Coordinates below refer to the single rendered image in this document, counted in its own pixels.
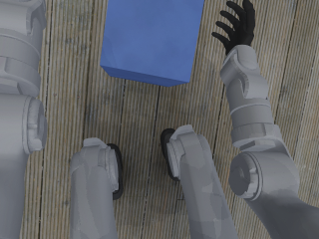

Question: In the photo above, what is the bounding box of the right robot hand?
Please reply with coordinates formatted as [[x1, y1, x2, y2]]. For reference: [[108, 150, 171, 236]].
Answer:
[[211, 0, 255, 56]]

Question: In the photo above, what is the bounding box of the carton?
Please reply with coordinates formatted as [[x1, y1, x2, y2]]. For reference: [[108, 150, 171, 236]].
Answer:
[[100, 0, 204, 87]]

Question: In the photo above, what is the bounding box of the left robot forearm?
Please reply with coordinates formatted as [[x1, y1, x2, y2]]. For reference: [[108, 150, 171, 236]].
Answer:
[[0, 0, 47, 98]]

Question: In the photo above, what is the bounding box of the robot shin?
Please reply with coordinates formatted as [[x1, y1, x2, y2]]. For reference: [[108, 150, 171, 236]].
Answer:
[[70, 137, 119, 192], [170, 124, 212, 157]]

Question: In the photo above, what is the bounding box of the right robot forearm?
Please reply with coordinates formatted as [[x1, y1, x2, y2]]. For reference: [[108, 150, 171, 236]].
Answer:
[[219, 45, 300, 186]]

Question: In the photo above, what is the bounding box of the robot right upper arm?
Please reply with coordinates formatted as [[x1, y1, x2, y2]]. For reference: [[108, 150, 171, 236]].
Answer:
[[228, 151, 319, 239]]

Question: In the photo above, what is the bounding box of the robot left upper arm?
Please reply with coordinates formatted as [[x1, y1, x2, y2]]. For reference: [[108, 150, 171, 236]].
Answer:
[[0, 93, 48, 239]]

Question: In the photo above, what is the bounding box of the robot left shin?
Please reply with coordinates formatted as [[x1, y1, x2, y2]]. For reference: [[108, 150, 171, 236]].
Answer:
[[70, 137, 119, 192]]

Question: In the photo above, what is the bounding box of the robot right shin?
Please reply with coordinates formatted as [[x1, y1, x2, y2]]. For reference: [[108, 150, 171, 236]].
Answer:
[[170, 124, 212, 157]]

